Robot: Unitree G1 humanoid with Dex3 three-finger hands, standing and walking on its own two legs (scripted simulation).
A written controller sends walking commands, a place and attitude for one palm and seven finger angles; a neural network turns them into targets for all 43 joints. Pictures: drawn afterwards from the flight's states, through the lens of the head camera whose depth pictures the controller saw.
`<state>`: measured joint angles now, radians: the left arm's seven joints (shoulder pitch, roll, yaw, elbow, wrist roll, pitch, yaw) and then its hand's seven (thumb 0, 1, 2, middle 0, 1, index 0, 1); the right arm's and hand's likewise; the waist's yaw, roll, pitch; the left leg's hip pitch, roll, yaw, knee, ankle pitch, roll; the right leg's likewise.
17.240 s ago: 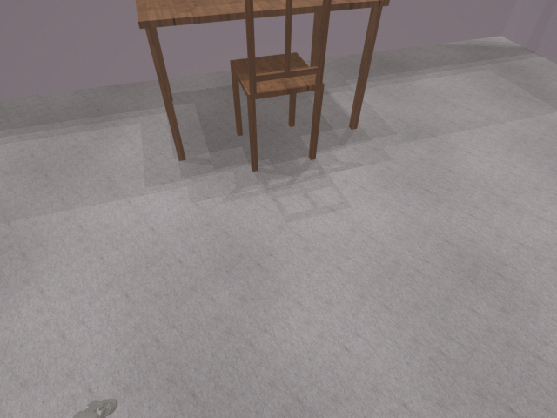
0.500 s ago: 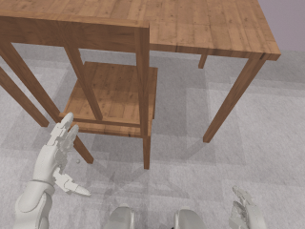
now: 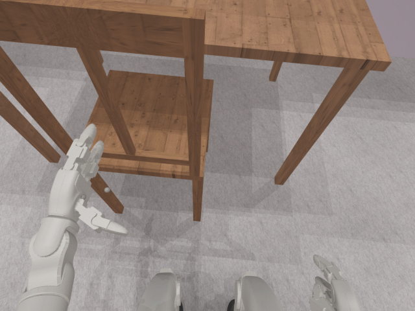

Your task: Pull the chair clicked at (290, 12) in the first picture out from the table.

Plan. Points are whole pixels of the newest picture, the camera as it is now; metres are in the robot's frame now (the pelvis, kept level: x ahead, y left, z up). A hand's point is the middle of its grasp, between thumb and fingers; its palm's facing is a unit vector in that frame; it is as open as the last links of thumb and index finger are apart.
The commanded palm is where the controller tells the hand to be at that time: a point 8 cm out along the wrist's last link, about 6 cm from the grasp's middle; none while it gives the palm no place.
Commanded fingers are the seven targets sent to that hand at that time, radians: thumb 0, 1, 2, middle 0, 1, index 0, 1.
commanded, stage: aim the fingers beside a spindle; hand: left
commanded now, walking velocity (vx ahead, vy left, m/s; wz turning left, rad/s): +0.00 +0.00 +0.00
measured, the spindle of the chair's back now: (113, 112) +0.49 +0.21 +0.04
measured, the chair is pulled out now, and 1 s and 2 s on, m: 0.00 0.00 0.00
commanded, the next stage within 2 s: none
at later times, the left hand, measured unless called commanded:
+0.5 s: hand (116, 182) +0.35 +0.19 +0.01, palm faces -0.09 -0.99 -0.04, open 16.9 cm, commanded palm +0.33 +0.24 +0.02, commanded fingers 0.00 -0.50 0.30 -0.06 -0.08 -0.06 -0.08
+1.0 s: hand (116, 185) +0.34 +0.19 +0.00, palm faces -0.09 -1.00 -0.04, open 16.9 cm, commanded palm +0.33 +0.25 +0.02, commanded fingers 0.00 -0.50 0.30 -0.06 -0.08 -0.06 -0.08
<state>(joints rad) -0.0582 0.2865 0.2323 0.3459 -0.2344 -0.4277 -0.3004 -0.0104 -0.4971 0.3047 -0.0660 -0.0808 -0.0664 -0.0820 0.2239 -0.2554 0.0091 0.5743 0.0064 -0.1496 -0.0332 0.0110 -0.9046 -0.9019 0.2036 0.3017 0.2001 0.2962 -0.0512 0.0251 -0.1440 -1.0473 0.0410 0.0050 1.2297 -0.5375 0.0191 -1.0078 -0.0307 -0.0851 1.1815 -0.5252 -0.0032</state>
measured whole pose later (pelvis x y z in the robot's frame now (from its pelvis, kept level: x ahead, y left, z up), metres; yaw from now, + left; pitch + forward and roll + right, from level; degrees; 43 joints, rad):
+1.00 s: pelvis -0.01 +0.00 -0.01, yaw -1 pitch +22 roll -3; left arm -0.18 0.29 0.25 0.50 -0.21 -0.44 -0.32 -0.01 -0.50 0.30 -0.07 -0.08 -0.07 -0.08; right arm 0.22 -0.26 0.01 0.58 0.01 -0.10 -0.03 0.01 -0.91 -0.90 0.20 0.30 0.20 0.30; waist -0.07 0.02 -0.15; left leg -1.13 0.05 0.01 1.29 -0.55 0.02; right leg -1.09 -0.03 -0.08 1.23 -0.53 0.00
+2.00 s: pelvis +0.00 +0.00 -0.01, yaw +0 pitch +23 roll -3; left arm -0.16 0.32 0.24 0.54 -0.27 -0.38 -0.38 -0.01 -0.50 0.31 -0.06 -0.08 -0.06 -0.08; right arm 0.24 -0.27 0.01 0.57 0.02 -0.10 -0.02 0.01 -0.91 -0.90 0.20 0.30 0.20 0.30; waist -0.06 0.04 -0.17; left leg -1.12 0.05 0.00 1.27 -0.54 0.02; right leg -1.08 -0.02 -0.09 1.22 -0.53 -0.01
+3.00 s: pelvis -0.01 +0.00 -0.01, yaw +0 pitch +22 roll -3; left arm -0.19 0.36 0.29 0.52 -0.26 -0.42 -0.34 -0.01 -0.50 0.31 -0.06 -0.08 -0.06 -0.08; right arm 0.22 -0.26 0.02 0.58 0.02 -0.10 -0.02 0.01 -0.91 -0.90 0.20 0.30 0.20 0.30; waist -0.06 0.03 -0.16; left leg -1.13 0.04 -0.01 1.29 -0.55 0.02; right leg -1.08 -0.02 -0.09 1.23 -0.53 0.00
